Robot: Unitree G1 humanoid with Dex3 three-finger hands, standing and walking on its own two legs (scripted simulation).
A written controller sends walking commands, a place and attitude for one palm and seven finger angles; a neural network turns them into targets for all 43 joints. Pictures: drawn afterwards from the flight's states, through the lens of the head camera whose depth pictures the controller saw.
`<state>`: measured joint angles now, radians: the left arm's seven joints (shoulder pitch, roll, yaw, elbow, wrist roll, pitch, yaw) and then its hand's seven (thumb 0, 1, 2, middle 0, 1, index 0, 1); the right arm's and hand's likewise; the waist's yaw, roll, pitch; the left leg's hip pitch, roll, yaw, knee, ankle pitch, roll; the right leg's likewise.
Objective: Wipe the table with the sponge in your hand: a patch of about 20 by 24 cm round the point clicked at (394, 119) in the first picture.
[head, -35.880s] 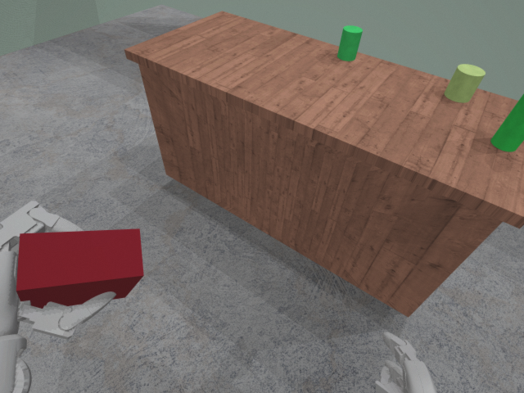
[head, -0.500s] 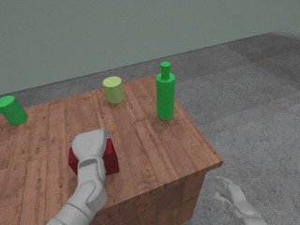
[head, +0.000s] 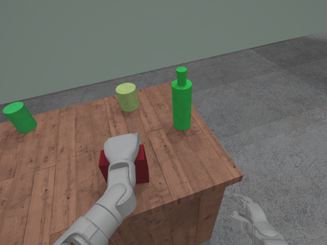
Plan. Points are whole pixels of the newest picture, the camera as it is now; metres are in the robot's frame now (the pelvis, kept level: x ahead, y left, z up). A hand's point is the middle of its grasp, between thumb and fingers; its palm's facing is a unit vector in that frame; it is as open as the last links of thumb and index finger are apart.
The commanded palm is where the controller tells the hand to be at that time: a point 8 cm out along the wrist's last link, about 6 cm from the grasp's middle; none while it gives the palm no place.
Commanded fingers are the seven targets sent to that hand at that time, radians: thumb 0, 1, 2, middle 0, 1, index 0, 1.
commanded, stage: slide across to the third lane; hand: left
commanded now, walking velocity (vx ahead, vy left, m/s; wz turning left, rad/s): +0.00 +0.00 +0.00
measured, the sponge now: (127, 170) +0.31 +0.16 +0.00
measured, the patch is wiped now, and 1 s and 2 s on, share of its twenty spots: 0.50 0.75 0.90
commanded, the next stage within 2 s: wipe forward along the third lane in 0.02 s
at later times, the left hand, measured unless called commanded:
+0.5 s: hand (134, 151) +0.35 +0.14 +0.04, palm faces -0.05 -0.07 -1.00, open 9.8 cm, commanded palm +0.33 +0.15 +0.08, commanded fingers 0.00 0.10 1.30 -1.20 -1.60 -1.20 -1.60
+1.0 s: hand (133, 141) +0.39 +0.16 +0.04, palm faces -0.07 -0.05 -1.00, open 9.7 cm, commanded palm +0.37 +0.17 +0.08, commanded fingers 0.00 0.10 1.30 -1.20 -1.60 -1.20 -1.60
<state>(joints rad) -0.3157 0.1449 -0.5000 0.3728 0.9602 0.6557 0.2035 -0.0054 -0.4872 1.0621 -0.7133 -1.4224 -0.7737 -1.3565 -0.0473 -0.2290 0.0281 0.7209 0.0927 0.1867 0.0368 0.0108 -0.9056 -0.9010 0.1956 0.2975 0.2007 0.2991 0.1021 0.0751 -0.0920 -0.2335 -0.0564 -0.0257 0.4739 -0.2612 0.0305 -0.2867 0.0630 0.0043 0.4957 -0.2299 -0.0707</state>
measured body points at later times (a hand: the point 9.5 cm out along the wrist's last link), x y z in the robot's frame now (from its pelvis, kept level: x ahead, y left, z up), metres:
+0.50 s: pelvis -0.02 -0.02 +0.00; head -0.03 -0.05 +0.45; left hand +0.35 +0.14 +0.10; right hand +0.20 -0.24 -0.10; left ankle -0.01 +0.10 -0.74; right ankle +0.02 -0.08 -0.74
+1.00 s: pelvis -0.02 -0.02 +0.00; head -0.01 -0.05 +0.45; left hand +0.39 +0.16 +0.10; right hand +0.14 -0.27 -0.13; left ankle -0.01 +0.10 -0.74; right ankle +0.02 -0.08 -0.74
